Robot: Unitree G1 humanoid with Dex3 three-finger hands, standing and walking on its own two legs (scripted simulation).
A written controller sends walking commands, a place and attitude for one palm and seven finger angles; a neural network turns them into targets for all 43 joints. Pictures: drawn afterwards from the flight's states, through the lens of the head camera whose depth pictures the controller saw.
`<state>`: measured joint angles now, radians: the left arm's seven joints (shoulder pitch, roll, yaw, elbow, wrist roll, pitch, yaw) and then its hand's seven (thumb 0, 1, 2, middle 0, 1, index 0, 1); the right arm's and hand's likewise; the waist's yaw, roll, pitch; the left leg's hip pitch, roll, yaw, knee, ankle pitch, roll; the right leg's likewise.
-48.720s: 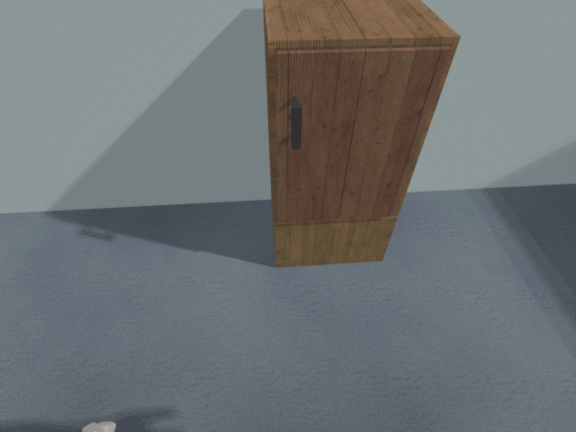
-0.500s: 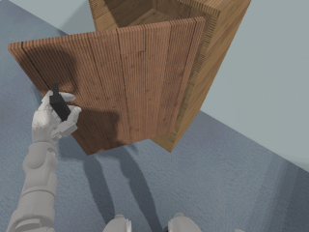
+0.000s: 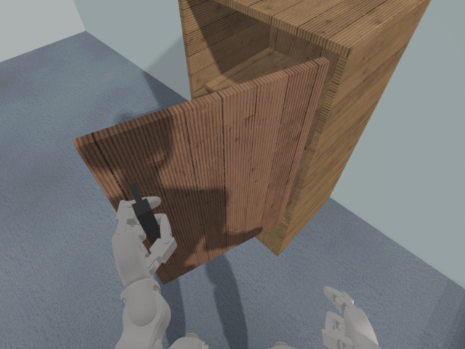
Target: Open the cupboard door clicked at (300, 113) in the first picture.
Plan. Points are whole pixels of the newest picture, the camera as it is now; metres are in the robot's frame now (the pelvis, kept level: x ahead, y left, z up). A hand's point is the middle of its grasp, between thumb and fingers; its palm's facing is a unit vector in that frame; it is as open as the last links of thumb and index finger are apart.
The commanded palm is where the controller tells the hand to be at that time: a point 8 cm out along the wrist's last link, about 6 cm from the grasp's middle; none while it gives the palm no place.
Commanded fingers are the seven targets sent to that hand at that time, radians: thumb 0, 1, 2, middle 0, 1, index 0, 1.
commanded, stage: pull the door open along its arc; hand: left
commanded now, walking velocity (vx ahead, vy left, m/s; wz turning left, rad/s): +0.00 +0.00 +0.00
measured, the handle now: (146, 216) +0.33 +0.17 +0.04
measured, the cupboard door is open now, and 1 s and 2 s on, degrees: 73 82 85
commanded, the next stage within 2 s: open thumb and fingers to let go in 0.16 s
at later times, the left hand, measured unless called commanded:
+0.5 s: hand (188, 261) +0.25 +0.09 +0.03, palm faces +0.42 -0.91 +0.00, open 7.0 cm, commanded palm +0.20 +0.13 +0.04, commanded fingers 0.00 -0.01 0.51 -0.34 -1.25 -0.34 -1.25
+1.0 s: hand (188, 264) +0.25 +0.09 +0.04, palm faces +0.38 -0.92 -0.01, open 14.5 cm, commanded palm +0.20 +0.13 +0.04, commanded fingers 0.00 -0.50 0.30 -0.17 -0.40 -0.17 -0.40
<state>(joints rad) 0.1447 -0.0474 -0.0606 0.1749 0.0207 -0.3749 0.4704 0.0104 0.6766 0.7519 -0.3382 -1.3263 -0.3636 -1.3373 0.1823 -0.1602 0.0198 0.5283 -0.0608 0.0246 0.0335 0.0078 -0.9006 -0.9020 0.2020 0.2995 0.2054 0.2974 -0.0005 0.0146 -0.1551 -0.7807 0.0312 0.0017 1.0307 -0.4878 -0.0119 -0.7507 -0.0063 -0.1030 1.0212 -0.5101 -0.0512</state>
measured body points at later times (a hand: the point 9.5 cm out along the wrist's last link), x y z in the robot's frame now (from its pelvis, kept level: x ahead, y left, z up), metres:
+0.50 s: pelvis +0.00 -0.02 -0.01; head +0.05 -0.03 +0.44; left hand +0.23 +0.14 +0.04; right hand +0.19 -0.22 -0.11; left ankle +0.01 +0.13 -0.67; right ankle +0.00 -0.09 -0.67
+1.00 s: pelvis -0.01 +0.00 -0.01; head +0.04 -0.01 +0.44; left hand +0.22 +0.14 +0.04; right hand +0.18 -0.21 -0.10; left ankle +0.01 +0.13 -0.67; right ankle +0.00 -0.09 -0.67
